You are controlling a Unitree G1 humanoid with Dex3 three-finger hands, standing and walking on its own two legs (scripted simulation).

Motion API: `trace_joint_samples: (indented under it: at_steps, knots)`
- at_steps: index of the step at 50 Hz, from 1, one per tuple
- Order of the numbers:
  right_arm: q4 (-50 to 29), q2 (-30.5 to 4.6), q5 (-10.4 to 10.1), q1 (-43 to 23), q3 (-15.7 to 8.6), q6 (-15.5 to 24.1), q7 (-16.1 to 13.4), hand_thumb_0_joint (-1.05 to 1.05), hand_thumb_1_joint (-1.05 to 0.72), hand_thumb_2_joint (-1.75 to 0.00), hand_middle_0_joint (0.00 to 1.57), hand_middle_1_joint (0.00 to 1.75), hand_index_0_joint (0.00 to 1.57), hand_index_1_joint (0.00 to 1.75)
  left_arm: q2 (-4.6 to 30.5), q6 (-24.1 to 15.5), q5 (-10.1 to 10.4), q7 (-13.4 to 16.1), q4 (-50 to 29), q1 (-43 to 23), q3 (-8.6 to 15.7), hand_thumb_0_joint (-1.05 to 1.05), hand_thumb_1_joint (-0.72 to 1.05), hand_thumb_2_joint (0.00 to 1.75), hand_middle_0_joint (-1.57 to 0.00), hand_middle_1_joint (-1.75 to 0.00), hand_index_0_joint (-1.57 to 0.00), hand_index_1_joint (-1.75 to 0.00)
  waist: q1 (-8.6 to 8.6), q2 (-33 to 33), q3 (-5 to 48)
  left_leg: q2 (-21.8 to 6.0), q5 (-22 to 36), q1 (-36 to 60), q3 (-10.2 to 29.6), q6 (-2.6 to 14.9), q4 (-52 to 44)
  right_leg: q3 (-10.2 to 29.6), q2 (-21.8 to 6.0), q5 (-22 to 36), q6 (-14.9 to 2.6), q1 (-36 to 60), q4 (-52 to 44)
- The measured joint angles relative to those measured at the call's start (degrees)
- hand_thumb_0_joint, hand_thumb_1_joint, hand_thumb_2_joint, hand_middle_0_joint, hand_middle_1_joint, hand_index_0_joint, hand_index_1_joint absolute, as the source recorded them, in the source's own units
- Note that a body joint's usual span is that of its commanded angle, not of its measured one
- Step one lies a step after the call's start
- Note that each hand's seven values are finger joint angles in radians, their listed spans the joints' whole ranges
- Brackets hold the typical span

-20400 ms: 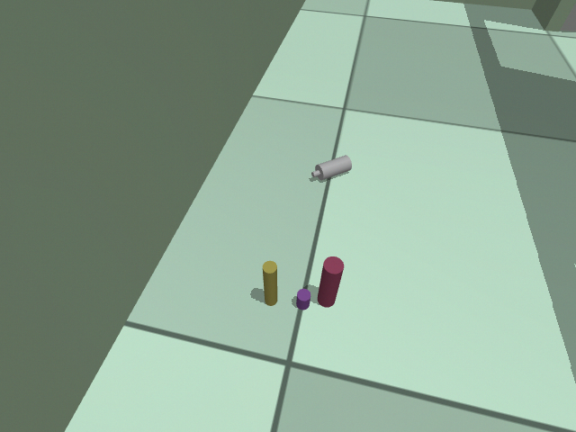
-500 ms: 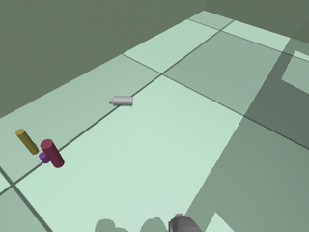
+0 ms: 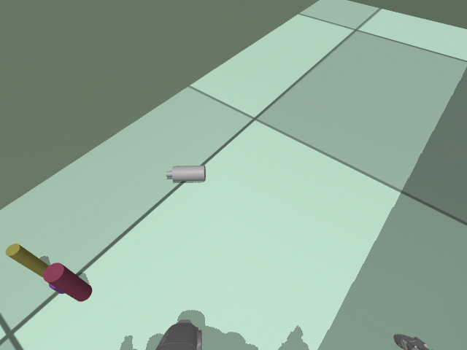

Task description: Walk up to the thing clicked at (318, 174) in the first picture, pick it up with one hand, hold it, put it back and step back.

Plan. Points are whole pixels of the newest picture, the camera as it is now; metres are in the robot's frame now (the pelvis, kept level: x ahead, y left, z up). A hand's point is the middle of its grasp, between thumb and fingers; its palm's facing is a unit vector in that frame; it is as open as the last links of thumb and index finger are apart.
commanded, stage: walk up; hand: left
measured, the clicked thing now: (185, 173) +1.04 +0.28 -0.73
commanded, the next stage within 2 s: none
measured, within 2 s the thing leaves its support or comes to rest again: neither
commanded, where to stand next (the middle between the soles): +0.67 +0.02 m, yaw +2 degrees
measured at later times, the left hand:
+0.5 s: hand (105, 275) +0.28 +0.29 -0.14, palm faces -0.06 -0.93 -0.35, open 7.4 cm
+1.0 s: hand (131, 221) +0.41 +0.26 -0.13, palm faces +0.04 -0.92 -0.39, open 7.4 cm
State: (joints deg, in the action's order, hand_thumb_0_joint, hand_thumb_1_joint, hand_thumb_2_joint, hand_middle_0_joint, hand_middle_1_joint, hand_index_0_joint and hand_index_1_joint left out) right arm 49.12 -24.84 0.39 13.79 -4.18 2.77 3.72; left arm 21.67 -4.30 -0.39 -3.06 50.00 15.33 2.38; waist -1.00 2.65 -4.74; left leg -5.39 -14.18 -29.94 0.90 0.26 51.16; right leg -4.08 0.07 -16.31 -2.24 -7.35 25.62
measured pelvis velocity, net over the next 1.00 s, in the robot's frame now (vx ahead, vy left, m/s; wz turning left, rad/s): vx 0.39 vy -0.02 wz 0.05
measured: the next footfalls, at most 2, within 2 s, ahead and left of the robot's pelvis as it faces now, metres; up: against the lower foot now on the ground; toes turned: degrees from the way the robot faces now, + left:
left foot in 0.14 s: +0.24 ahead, +0.15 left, +0.00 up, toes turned +6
right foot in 0.60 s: +0.41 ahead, -0.14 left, +0.00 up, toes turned -4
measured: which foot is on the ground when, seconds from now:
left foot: up 0.00-0.12, down 0.14-0.62, up 0.64-1.00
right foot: down 0.00-0.18, up 0.20-0.58, down 0.60-1.00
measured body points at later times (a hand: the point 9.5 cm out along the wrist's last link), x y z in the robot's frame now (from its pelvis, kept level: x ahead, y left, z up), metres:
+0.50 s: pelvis +0.22 +0.01 +0.00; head +0.23 +0.02 +0.45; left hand +0.29 +0.34 -0.12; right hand +0.27 -0.31 -0.11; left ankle +0.20 +0.14 -0.74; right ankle +0.34 -0.15 -0.71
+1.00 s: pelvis +0.39 -0.02 +0.00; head +0.42 -0.02 +0.44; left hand +0.41 +0.31 -0.11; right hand +0.48 -0.34 -0.12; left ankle +0.51 +0.13 -0.72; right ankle +0.37 -0.14 -0.74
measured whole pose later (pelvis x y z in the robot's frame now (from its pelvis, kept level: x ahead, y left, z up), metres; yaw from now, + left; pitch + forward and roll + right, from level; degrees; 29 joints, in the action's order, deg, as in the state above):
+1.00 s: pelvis +0.39 -0.02 +0.00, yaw +3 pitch -2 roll -2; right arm 50.6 -24.3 1.1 15.8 -3.9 1.0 4.7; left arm 23.1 -5.1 -0.8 -2.2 48.3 20.2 2.7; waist -2.2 2.9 -5.0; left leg -4.3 -11.4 -27.0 0.8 0.4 38.4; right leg -6.8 -1.0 -17.6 -0.6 -6.5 26.5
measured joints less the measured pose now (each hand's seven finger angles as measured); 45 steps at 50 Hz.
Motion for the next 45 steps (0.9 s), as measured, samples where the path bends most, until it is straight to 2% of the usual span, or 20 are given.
trace_joint_samples:
  at_steps: [3, 7, 9, 10, 12, 15, 18, 22, 27, 29, 30, 31, 32, 33, 35, 37, 41, 45]
  knots:
    - [0.2, 0.1, 0.4, -0.7, -0.3, -0.1, 0.6, 0.01, -0.91, -0.9, 0.2, 0.3, 0.2, 0.3, 1.1, 0.0, -0.4, -0.2, -0.4, 1.3, 0.2, 0.0, 0.9, 0.9, -0.21, -0.3, -0.21, -0.3, -0.79, -0.4, -0.1, -0.7, 4.5, 0.3, -1.4, -0.28, -10.5, -0.8, 0.5, -2.9, 0.62, 2.3, 0.3]
    - [0.8, 0.6, 0.8, -0.7, -0.4, 0.3, 1.0, 0.01, -0.91, -0.9, 0.2, 0.3, 0.2, 0.3, 2.9, 0.4, -0.5, -0.3, -0.7, 3.2, 0.5, 0.01, 0.9, 0.9, -0.21, -0.3, -0.21, -0.3, -1.78, -2.0, 0.4, 0.7, 7.8, 4.5, -3.5, 1.1, -18.9, -1.5, 0.1, -9.3, 1.92, 4.5, 4.4]
    - [0.7, 1.9, 1.5, -1.5, -0.3, 1.1, 0.7, 0.01, -0.91, -0.9, 0.2, 0.3, 0.2, 0.3, 3.7, 1.1, -0.3, 0.3, -0.1, 3.5, 0.7, 0.01, 0.9, 0.9, -0.21, -0.3, -0.21, -0.3, -1.87, -5.5, -0.3, 2.9, 5.6, 5.4, -5.4, 1.12, -16.2, -0.2, -3.0, -12.1, 0.67, 2.3, 13.4]
    - [-0.1, 1.9, 1.8, -1.6, -0.1, 1.5, 0.5, 0.01, -0.91, -0.9, 0.2, 0.3, 0.2, 0.3, 3.3, 1.6, 0.0, 0.7, 0.3, 3.5, 0.7, 0.01, 0.9, 0.9, -0.21, -0.3, -0.21, -0.3, -1.53, -5.6, -0.6, 3.0, 3.8, 5.6, -5.8, 1.2, -14.6, 1.6, -2.6, -12.1, 0.1, -0.6, 20.5]
    - [-1.3, 2.4, 1.1, -1.5, 0.1, 2.1, 0.2, 0.01, -0.91, -0.9, 0.2, 0.3, 0.21, 0.3, 2.7, 2.3, 0.1, 1.2, 1.0, 3.4, 0.0, 0.01, 0.9, 0.9, -0.21, -0.3, -0.21, -0.3, -0.33, -4.7, -0.9, 2.4, 1.7, 7.3, -5.4, 1.58, -14.1, 3.9, -0.2, -12.5, -0.8, -6.5, 33.2]
    - [-2.0, 3.6, -0.1, -0.1, 1.0, 2.2, -0.7, 0.01, -0.91, -0.9, 0.2, 0.3, 0.21, 0.3, 3.0, 2.2, 0.4, 0.9, 1.3, 3.0, -0.5, 0.01, 0.9, 0.9, -0.2, -0.3, -0.2, -0.3, 0.76, -5.4, -1.0, 2.5, 1.7, 12.5, -5.7, 1.09, -18.6, 6.0, 0.1, -8.1, -0.85, -13.8, 39.6]
    - [-1.9, 3.9, -0.5, 2.1, 1.7, 2.2, -0.9, 0.01, -0.91, -0.9, 0.2, 0.3, 0.21, 0.3, 3.4, 2.0, 0.5, 0.3, 0.5, 2.3, -0.2, 0.01, 0.9, 0.9, -0.21, -0.3, -0.21, -0.3, 1.17, -5.8, -0.6, 2.9, 1.5, 16.8, -5.8, 0.95, -22.2, 6.4, -2.0, -4.7, 0.29, -18.5, 35.6]
    - [-1.4, 3.1, -0.2, 4.3, 1.8, 1.8, -0.7, 0.01, -0.9, -0.9, 0.2, 0.3, 0.21, 0.3, 3.6, 2.2, 0.0, -0.8, 0.0, 1.5, 0.4, 0.01, 0.9, 0.9, -0.2, -0.3, -0.21, -0.3, 1.28, -5.8, -0.2, 3.2, -0.4, 21.0, -6.5, 0.79, -24.4, 5.5, -5.2, -0.5, 1.9, -21.2, 24.7]
    - [-0.9, 0.9, -0.1, 6.1, 1.1, 1.3, -0.3, 0.01, -0.9, -0.9, 0.2, 0.3, 0.21, 0.3, 3.1, 2.2, -0.6, -1.8, 0.9, 0.6, 1.0, 0.01, 0.9, 0.9, -0.2, -0.3, -0.2, -0.3, 2.24, -4.0, 0.8, 3.0, -4.9, 24.1, -6.8, -0.32, -23.1, 3.8, -6.2, 5.5, 1.65, -19.2, 12.7]
    - [-0.7, 0.2, -0.2, 6.8, 0.8, 0.8, -0.4, 0.01, -0.9, -0.9, 0.2, 0.3, 0.21, 0.3, 3.1, 1.5, -0.7, -1.8, 1.1, 0.8, 1.2, 0.01, 0.9, 0.9, -0.2, -0.3, -0.21, -0.3, 2.42, -3.1, 1.7, 2.3, -8.2, 24.3, -6.5, -1.12, -20.1, 3.0, -5.4, 6.8, 1.33, -16.2, 9.2]
    - [-0.5, -0.3, -0.1, 7.1, 0.7, 0.6, -0.5, 0.01, -0.9, -0.9, 0.2, 0.3, 0.21, 0.3, 3.0, 1.0, -0.8, -1.5, 1.2, 0.7, 1.5, 0.01, 0.9, 0.9, -0.21, -0.3, -0.21, -0.3, 2.28, -1.9, 1.9, 1.2, -10.5, 23.8, -6.1, -0.95, -17.2, 2.4, -4.4, 7.1, 1.66, -15.2, 9.1]
    - [0.0, -0.7, -0.1, 6.9, 0.5, 0.2, -0.8, 0.01, -0.9, -0.9, 0.2, 0.3, 0.21, 0.3, 2.4, 0.5, -1.0, -1.2, 1.2, 0.3, 1.6, 0.01, 0.9, 0.9, -0.21, -0.3, -0.21, -0.3, 2.21, -0.1, 1.6, -0.4, -11.8, 22.4, -4.9, 0.29, -12.5, 1.2, -3.2, 5.5, 1.73, -14.8, 10.7]
    - [0.5, -0.6, -0.2, 6.6, 0.4, -0.2, -1.1, 0.01, -0.9, -0.9, 0.2, 0.3, 0.21, 0.3, 2.1, -0.1, -1.0, -0.8, 0.9, 0.0, 1.6, 0.01, 0.9, 0.9, -0.21, -0.3, -0.21, -0.3, 1.98, 0.7, 1.3, -0.3, -12.4, 20.1, -2.7, 0.99, -6.3, 0.5, -2.8, 3.8, 1.64, -14.5, 12.2]
    - [0.9, -0.4, -0.1, 6.2, 0.6, -0.7, -1.3, 0.01, -0.91, -0.9, 0.2, 0.3, 0.21, 0.3, 1.9, -0.6, -0.9, -0.5, 0.4, 0.0, 1.5, 0.0, 0.9, 0.9, -0.21, -0.3, -0.21, -0.3, 1.41, 0.7, 1.1, 1.0, -13.0, 17.6, -1.3, 1.32, -0.1, 0.4, -2.9, 2.6, 1.49, -14.0, 12.9]
    - [1.6, -0.3, -0.2, 5.1, 1.1, -1.2, -1.3, 0.01, -0.91, -0.9, 0.2, 0.3, 0.2, 0.3, 1.0, -0.9, -0.3, -0.1, -0.2, 0.4, 0.9, 0.0, 0.9, 0.9, -0.21, -0.3, -0.21, -0.3, 0.21, 0.6, 0.9, 3.3, -12.0, 12.7, -0.5, 1.69, 8.7, 0.8, -3.2, 1.9, 1.15, -12.0, 11.5]
    - [1.7, -0.5, -0.7, 4.0, 1.2, -1.2, -1.1, 0.01, -0.91, -0.9, 0.2, 0.3, 0.2, 0.3, 0.0, -1.0, 0.1, 0.3, -0.4, 1.1, 0.3, 0.0, 0.9, 0.9, -0.21, -0.3, -0.21, -0.3, -0.34, 1.3, 0.6, 4.1, -9.1, 8.5, 0.3, 1.88, 11.4, 0.7, -3.0, 2.8, 1.15, -9.1, 7.8]
    - [0.7, -0.5, -0.8, 2.7, 0.9, -1.1, -0.4, 0.01, -0.91, -0.9, 0.2, 0.3, 0.2, 0.3, -0.4, -0.9, 0.1, 0.6, -0.3, 2.9, -0.4, 0.0, 0.9, 0.9, -0.21, -0.3, -0.21, -0.3, -0.66, 2.0, 0.4, 3.5, -2.8, 2.6, 1.9, 1.37, 8.2, 0.1, -1.9, 3.8, 0.79, -4.6, 1.8]
    - [0.8, -0.1, -0.1, 2.6, 0.4, -1.6, 0.4, 0.01, -0.91, -0.9, 0.2, 0.3, 0.2, 0.3, 0.1, -0.7, -0.4, 0.7, -0.7, 4.0, -0.1, 0.0, 0.9, 0.9, -0.21, -0.3, -0.21, -0.3, -0.54, 1.8, 0.4, 2.4, 0.5, 0.6, 2.2, 0.03, -0.4, -1.4, -1.2, 2.8, 0.55, -1.4, -0.9]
